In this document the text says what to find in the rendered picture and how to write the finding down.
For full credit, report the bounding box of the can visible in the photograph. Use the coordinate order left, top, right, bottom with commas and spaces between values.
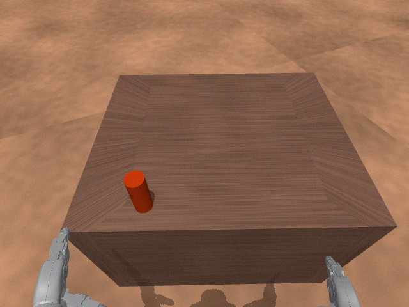
123, 171, 153, 213

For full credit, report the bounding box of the left robot hand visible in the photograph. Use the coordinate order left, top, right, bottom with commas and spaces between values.
33, 227, 106, 307

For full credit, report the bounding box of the right robot hand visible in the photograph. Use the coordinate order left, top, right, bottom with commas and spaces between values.
318, 256, 360, 307

